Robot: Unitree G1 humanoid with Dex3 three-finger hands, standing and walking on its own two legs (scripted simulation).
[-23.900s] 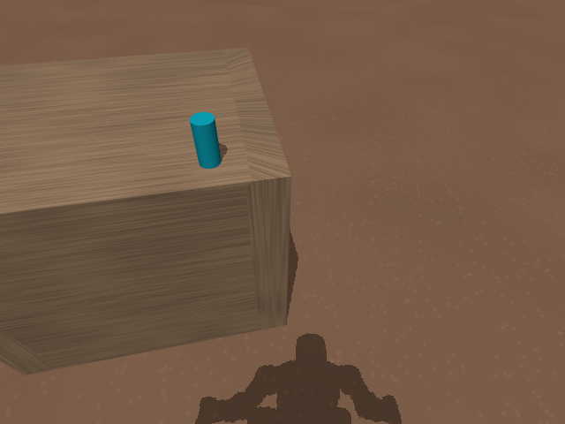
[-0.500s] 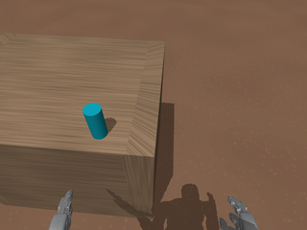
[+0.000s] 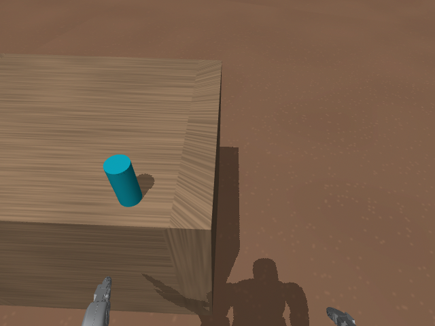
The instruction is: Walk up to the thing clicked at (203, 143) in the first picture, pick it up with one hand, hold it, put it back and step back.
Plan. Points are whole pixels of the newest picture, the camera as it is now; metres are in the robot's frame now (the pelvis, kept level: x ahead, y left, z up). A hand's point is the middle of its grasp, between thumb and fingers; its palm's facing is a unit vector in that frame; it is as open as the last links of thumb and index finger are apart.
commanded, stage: home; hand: left
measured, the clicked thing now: (124, 182) +0.41 +0.21 +0.03
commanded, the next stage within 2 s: stand in 1.84 s
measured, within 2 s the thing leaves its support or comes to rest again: neither
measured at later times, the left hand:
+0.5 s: hand out of the picture +0.02 +0.27 -0.14, palm faces -0.02 -0.92 -0.40, open 17.5 cm
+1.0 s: hand out of the picture -0.01 +0.25 -0.15, palm faces -0.01 -0.93 -0.36, open 17.4 cm
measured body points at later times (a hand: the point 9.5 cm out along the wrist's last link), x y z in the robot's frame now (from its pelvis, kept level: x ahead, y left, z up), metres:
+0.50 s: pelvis -0.03 -0.01 +0.01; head -0.04 -0.01 +0.46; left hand +0.02 +0.31 -0.12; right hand +0.04 -0.31 -0.13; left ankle -0.01 +0.12 -0.74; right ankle -0.01 -0.13 -0.74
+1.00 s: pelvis -0.04 -0.01 +0.01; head -0.04 -0.01 +0.46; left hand +0.00 +0.30 -0.13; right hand +0.02 -0.31 -0.13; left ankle -0.01 +0.12 -0.74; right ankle -0.01 -0.13 -0.74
